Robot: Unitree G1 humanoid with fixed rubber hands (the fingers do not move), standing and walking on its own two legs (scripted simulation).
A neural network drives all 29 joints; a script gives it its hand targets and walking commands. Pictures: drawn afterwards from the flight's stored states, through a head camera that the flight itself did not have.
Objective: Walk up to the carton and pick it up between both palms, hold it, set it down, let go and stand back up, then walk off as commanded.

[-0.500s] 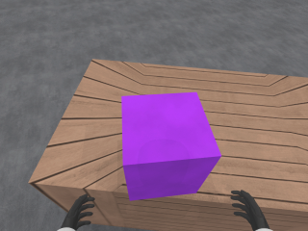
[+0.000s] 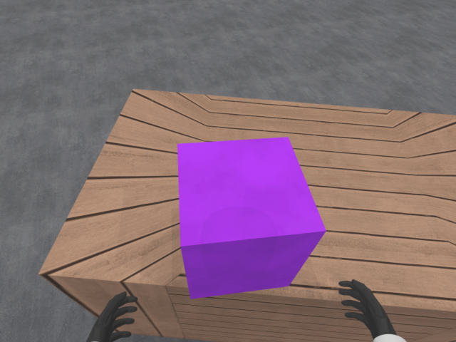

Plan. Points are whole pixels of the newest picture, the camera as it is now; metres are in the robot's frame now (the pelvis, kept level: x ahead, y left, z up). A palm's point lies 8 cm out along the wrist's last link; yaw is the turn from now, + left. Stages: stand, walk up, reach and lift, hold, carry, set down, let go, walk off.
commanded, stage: stand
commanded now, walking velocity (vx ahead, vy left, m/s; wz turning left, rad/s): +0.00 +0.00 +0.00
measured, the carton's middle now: (237, 220) +0.35 +0.02 -0.01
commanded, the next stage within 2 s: walk off in 1.58 s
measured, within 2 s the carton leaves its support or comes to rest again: neither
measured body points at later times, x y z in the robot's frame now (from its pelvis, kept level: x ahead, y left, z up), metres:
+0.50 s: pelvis +0.00 +0.01 +0.00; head -0.01 +0.02 +0.45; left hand +0.12 +0.31 -0.09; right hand +0.19 -0.23 -0.06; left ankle -0.02 +0.17 -0.74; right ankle +0.02 -0.12 -0.74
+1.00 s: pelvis +0.00 +0.01 +0.00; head -0.01 +0.02 +0.45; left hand +0.11 +0.31 -0.09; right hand +0.19 -0.24 -0.06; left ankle -0.02 +0.17 -0.74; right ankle +0.02 -0.12 -0.74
